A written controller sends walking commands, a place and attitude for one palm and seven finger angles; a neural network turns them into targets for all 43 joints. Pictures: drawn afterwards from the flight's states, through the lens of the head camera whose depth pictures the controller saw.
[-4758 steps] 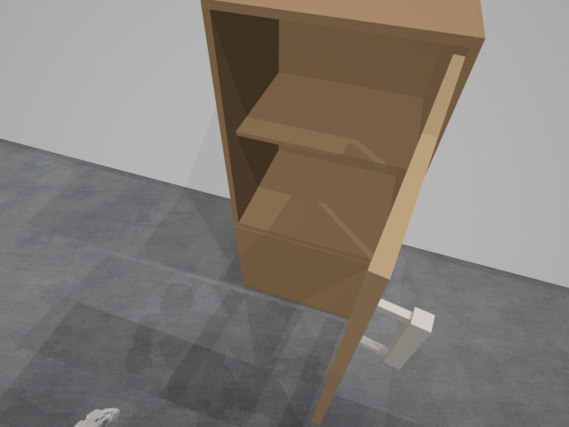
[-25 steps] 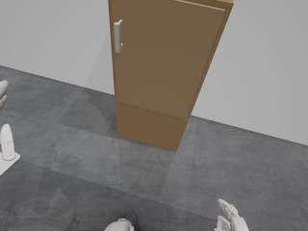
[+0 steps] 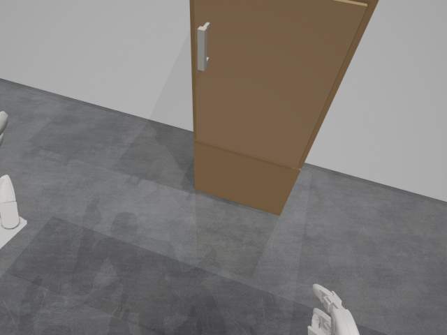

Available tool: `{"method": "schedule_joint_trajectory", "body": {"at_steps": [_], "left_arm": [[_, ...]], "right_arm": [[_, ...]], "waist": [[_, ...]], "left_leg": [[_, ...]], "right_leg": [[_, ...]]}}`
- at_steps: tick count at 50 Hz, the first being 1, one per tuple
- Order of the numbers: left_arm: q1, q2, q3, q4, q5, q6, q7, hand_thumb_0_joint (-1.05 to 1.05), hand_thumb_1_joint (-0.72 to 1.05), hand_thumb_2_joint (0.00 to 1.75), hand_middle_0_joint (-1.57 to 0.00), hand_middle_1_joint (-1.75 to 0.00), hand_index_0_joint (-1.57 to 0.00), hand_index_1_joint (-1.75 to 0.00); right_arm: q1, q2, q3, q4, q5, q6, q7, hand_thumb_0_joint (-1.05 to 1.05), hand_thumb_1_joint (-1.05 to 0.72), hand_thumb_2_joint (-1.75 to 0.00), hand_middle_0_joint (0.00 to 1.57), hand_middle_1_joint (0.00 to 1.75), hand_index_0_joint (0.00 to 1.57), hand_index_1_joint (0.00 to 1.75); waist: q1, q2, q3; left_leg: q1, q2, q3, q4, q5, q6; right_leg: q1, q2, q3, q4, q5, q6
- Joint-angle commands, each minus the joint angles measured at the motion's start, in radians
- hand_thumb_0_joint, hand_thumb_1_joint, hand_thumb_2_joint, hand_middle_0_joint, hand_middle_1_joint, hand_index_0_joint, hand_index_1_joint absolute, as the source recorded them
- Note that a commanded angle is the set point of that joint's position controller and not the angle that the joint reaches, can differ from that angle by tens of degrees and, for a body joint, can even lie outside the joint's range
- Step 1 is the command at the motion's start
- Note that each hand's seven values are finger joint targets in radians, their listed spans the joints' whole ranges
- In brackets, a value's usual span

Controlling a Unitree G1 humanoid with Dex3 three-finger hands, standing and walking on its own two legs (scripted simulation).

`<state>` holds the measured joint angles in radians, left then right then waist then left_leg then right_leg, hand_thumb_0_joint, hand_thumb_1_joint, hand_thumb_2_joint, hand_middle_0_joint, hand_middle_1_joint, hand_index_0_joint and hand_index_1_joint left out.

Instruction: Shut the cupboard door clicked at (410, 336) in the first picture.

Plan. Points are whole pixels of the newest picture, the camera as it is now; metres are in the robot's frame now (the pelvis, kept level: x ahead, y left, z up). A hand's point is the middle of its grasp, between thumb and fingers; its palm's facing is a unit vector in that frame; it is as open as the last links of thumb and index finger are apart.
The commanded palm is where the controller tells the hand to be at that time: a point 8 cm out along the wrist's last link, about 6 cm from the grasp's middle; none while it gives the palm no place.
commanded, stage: stop stepping back and stand still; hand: left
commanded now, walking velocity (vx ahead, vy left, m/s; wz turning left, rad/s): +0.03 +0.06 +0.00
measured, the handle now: (204, 46) +0.85 +0.11 +0.08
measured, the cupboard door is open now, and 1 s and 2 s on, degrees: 0 0 0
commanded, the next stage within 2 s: let the arm hang, fingers relaxed in 1.18 s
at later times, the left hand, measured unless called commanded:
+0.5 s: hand (14, 188) +0.25 +0.29 +0.19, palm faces +0.46 -0.75 -0.48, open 7.4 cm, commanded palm +0.18 +0.31 +0.19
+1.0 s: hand (5, 204) +0.23 +0.30 +0.17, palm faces +0.44 -0.78 -0.45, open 7.4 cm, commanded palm +0.17 +0.33 +0.19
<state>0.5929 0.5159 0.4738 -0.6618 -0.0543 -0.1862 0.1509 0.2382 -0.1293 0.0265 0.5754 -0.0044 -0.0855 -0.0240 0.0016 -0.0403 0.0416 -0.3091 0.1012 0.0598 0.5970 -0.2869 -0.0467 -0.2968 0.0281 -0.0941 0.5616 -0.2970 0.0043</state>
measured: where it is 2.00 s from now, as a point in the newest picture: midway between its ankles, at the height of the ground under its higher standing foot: outside the picture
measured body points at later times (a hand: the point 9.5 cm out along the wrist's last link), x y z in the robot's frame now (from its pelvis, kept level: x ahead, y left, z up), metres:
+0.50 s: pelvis +0.04 +0.01 +0.01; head +0.06 +0.02 +0.46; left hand +0.22 +0.32 +0.21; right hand +0.22 -0.21 -0.07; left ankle +0.07 +0.12 -0.73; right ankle +0.02 -0.08 -0.73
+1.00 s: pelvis +0.04 +0.03 +0.01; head +0.04 +0.03 +0.46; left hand +0.20 +0.34 +0.19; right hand +0.19 -0.21 -0.08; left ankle +0.07 +0.12 -0.73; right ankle +0.02 -0.08 -0.73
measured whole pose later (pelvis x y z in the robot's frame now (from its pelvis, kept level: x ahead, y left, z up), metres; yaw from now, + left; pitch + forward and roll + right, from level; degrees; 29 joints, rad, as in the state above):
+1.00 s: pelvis +0.04 +0.03 +0.01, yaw +0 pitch +0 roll -1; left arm 0.55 0.41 0.40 -0.43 -0.06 -0.17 0.17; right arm 0.23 -0.21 0.01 0.61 0.02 -0.04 -0.08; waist -0.01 0.02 -0.02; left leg -0.28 0.02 0.09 0.47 -0.21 0.04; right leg -0.17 0.00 -0.08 0.42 -0.25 -0.01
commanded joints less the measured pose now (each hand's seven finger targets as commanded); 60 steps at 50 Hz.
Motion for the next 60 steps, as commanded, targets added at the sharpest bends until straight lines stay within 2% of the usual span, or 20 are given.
{"method": "schedule_joint_trajectory", "body": {"at_steps": [1, 2, 3, 5, 7, 11, 13, 14, 15, 17, 21, 24, 29, 31, 32, 37, 40, 46, 57, 60], "left_arm": [[-0.014, 0.124, 0.153, 0.042, -0.007, -0.029, 0.044, 0.00, 0.90, 0.90, -0.20, -0.30, -0.20, -0.30], [0.003, 0.101, 0.136, 0.105, -0.013, -0.021, 0.049, 0.00, 0.90, 0.90, -0.20, -0.30, -0.20, -0.30], [0.011, 0.075, 0.098, 0.109, -0.011, -0.018, 0.049, 0.00, 0.90, 0.90, -0.20, -0.30, -0.20, -0.30], [0.038, 0.062, 0.086, 0.134, -0.009, -0.022, 0.052, 0.00, 0.90, 0.90, -0.20, -0.30, -0.20, -0.30], [-0.029, 0.067, 0.075, 0.099, 0.003, -0.031, 0.057, 0.00, 0.90, 0.90, -0.20, -0.30, -0.20, -0.30], [-0.136, 0.074, 0.034, -0.047, 0.012, -0.056, 0.060, 0.00, 0.90, 0.90, -0.20, -0.30, -0.20, -0.30], [-0.167, 0.105, 0.047, -0.143, 0.013, -0.072, 0.064, 0.00, 0.90, 0.90, -0.20, -0.30, -0.20, -0.30], [-0.155, 0.111, 0.060, -0.169, 0.016, -0.077, 0.064, 0.00, 0.90, 0.90, -0.20, -0.30, -0.20, -0.30], [-0.148, 0.120, 0.072, -0.180, 0.021, -0.080, 0.065, 0.00, 0.90, 0.90, -0.20, -0.30, -0.20, -0.30], [-0.113, 0.160, 0.132, -0.148, 0.023, -0.083, 0.062, 0.00, 0.90, 0.90, -0.20, -0.30, -0.20, -0.30], [-0.070, 0.073, 0.086, 0.000, 0.010, -0.080, 0.050, 0.00, 0.90, 0.90, -0.20, -0.30, -0.20, -0.30], [-0.024, 0.042, 0.056, 0.069, -0.004, -0.054, 0.037, 0.00, 0.90, 0.90, -0.20, -0.30, -0.20, -0.30], [-0.012, 0.049, 0.036, 0.047, -0.012, -0.026, 0.028, 0.00, 0.90, 0.90, -0.20, -0.30, -0.20, -0.30], [-0.041, 0.066, 0.041, 0.012, -0.011, -0.024, 0.028, 0.00, 0.90, 0.90, -0.20, -0.30, -0.20, -0.30], [-0.067, 0.105, 0.068, -0.017, -0.009, -0.025, 0.032, 0.00, 0.90, 0.90, -0.20, -0.30, -0.20, -0.30], [-0.103, 0.125, 0.085, -0.080, -0.004, -0.040, 0.042, 0.00, 0.90, 0.90, -0.20, -0.30, -0.20, -0.30], [-0.074, 0.087, 0.064, -0.045, -0.004, -0.045, 0.042, 0.00, 0.90, 0.90, -0.20, -0.30, -0.20, -0.30], [-0.055, 0.041, 0.030, 0.058, -0.006, -0.037, 0.034, 0.00, 0.90, 0.90, -0.20, -0.30, -0.20, -0.30], [-0.099, 0.100, 0.063, -0.028, 0.005, -0.054, 0.042, 0.00, 0.90, 0.90, -0.20, -0.30, -0.20, -0.30], [-0.085, 0.066, 0.040, -0.007, 0.003, -0.054, 0.041, 0.00, 0.90, 0.90, -0.20, -0.30, -0.20, -0.30]], "right_arm": [[-0.054, -0.176, -0.078, -0.119, 0.017, -0.004, -0.023, 0.00, -0.90, -0.90, 0.20, 0.30, 0.20, 0.30], [-0.057, -0.175, -0.075, -0.113, 0.019, -0.007, -0.024, 0.00, -0.90, -0.90, 0.20, 0.30, 0.20, 0.30], [-0.064, -0.178, -0.086, -0.104, 0.030, -0.001, -0.022, 0.00, -0.90, -0.90, 0.20, 0.30, 0.20, 0.30], [-0.081, -0.181, -0.076, -0.093, 0.027, 0.003, -0.030, 0.00, -0.90, -0.90, 0.20, 0.30, 0.20, 0.30], [-0.124, -0.177, -0.061, -0.098, 0.022, 0.004, -0.042, 0.00, -0.90, -0.90, 0.20, 0.30, 0.20, 0.30], [-0.122, -0.173, -0.057, -0.091, 0.008, -0.008, -0.066, 0.00, -0.90, -0.90, 0.20, 0.30, 0.20, 0.30], [-0.118, -0.195, -0.074, -0.093, 0.007, -0.021, -0.075, 0.00, -0.90, -0.90, 0.20, 0.30, 0.20, 0.30], [-0.125, -0.210, -0.081, -0.104, 0.007, -0.025, -0.076, 0.00, -0.90, -0.90, 0.20, 0.30, 0.20, 0.30], [-0.128, -0.214, -0.079, -0.112, 0.011, -0.026, -0.073, 0.00, -0.90, -0.90, 0.20, 0.30, 0.20, 0.30], [-0.126, -0.194, -0.064, -0.099, 0.004, -0.033, -0.070, 0.00, -0.90, -0.90, 0.20, 0.30, 0.20, 0.30], [-0.086, -0.186, -0.064, -0.090, 0.017, -0.033, -0.060, 0.00, -0.90, -0.90, 0.20, 0.30, 0.20, 0.30], [-0.076, -0.193, -0.070, -0.097, 0.026, -0.019, -0.050, 0.00, -0.90, -0.90, 0.20, 0.30, 0.20, 0.30], [-0.098, -0.193, -0.059, -0.121, 0.029, 0.000, -0.053, 0.00, -0.90, -0.90, 0.20, 0.30, 0.20, 0.30], [-0.108, -0.190, -0.055, -0.127, 0.027, 0.003, -0.058, 0.00, -0.90, -0.90, 0.20, 0.30, 0.20, 0.30], [-0.120, -0.194, -0.055, -0.130, 0.025, 0.003, -0.062, 0.00, -0.90, -0.90, 0.20, 0.30, 0.20, 0.30], [-0.113, -0.190, -0.050, -0.130, 0.020, -0.007, -0.071, 0.00, -0.90, -0.90, 0.20, 0.30, 0.20, 0.30], [-0.101, -0.184, -0.047, -0.124, 0.019, -0.011, -0.069, 0.00, -0.90, -0.90, 0.20, 0.30, 0.20, 0.30], [-0.093, -0.195, -0.055, -0.116, 0.025, -0.011, -0.063, 0.00, -0.90, -0.90, 0.20, 0.30, 0.20, 0.30], [-0.104, -0.200, -0.056, -0.120, 0.015, -0.030, -0.071, 0.00, -0.90, -0.90, 0.20, 0.30, 0.20, 0.30], [-0.096, -0.192, -0.053, -0.118, 0.017, -0.031, -0.069, 0.00, -0.90, -0.90, 0.20, 0.30, 0.20, 0.30]], "waist": [[-0.026, -0.037, -0.145], [-0.019, -0.108, -0.136], [-0.010, -0.152, -0.150], [-0.012, -0.141, -0.151], [-0.009, -0.097, -0.150], [-0.015, -0.068, -0.128], [-0.012, 0.067, -0.105], [0.001, 0.173, -0.103], [0.011, 0.238, -0.092], [0.012, 0.332, -0.060], [-0.003, 0.197, -0.127], [-0.012, 0.091, -0.192], [-0.010, 0.031, -0.210], [-0.008, 0.031, -0.195], [-0.006, 0.063, -0.189], [-0.001, 0.152, -0.177], [-0.001, 0.178, -0.162], [-0.005, 0.101, -0.120], [0.002, 0.141, -0.134], [0.000, 0.135, -0.130]], "left_leg": [[-0.231, -0.025, 0.010, 0.135, -0.172, 0.045], [-0.261, -0.065, -0.012, 0.243, -0.181, 0.033], [-0.287, -0.056, -0.048, 0.357, -0.218, 0.033], [-0.298, -0.038, -0.072, 0.370, -0.201, 0.032], [-0.220, -0.035, -0.039, 0.224, -0.166, 0.034], [0.011, -0.077, 0.012, -0.031, 0.063, 0.053], [0.113, -0.026, -0.070, -0.146, 0.152, 0.072], [0.138, 0.046, -0.157, -0.185, 0.206, 0.100], [0.110, 0.085, -0.202, -0.213, 0.191, 0.114], [0.011, 0.089, -0.215, -0.277, 0.109, 0.110], [0.027, 0.037, -0.110, -0.175, 0.253, 0.075], [0.075, 0.028, -0.081, -0.125, 0.342, 0.060], [0.089, 0.031, -0.083, -0.144, 0.367, 0.064], [0.082, 0.026, -0.081, -0.152, 0.329, 0.066], [0.075, 0.021, -0.086, -0.159, 0.313, 0.066], [0.072, 0.015, -0.090, -0.180, 0.285, 0.066], [0.061, 0.019, -0.094, -0.202, 0.261, 0.066], [0.023, 0.017, -0.101, -0.230, 0.141, 0.064], [0.010, 0.006, -0.114, -0.266, 0.041, 0.067], [0.020, 0.002, -0.105, -0.253, 0.065, 0.064]], "right_leg": [[0.236, -0.210, 0.366, -0.214, 0.004, -0.127], [0.227, -0.309, 0.490, -0.264, 0.063, -0.185], [0.261, -0.339, 0.493, -0.266, 0.178, -0.196], [0.302, -0.328, 0.373, -0.192, 0.424, -0.189], [0.274, -0.291, 0.252, -0.132, 0.535, -0.176], [0.139, -0.217, 0.164, -0.152, 0.305, -0.104], [0.064, -0.181, 0.142, -0.112, 0.134, -0.059], [0.030, -0.124, 0.125, -0.076, 0.079, -0.027], [0.028, -0.083, 0.110, -0.070, 0.031, -0.008], [0.084, -0.059, 0.085, -0.075, 0.031, -0.005], [0.182, -0.086, 0.124, -0.141, 0.240, -0.016], [0.201, -0.114, 0.145, -0.137, 0.390, -0.020], [0.197, -0.111, 0.120, -0.126, 0.410, -0.010], [0.183, -0.109, 0.123, -0.136, 0.375, -0.008], [0.179, -0.115, 0.129, -0.139, 0.359, -0.011], [0.179, -0.106, 0.123, -0.144, 0.305, -0.015], [0.180, -0.091, 0.108, -0.151, 0.262, -0.012], [0.157, -0.088, 0.114, -0.194, 0.176, -0.009], [0.168, -0.084, 0.110, -0.206, 0.112, -0.010], [0.160, -0.084, 0.112, -0.210, 0.124, -0.011]]}}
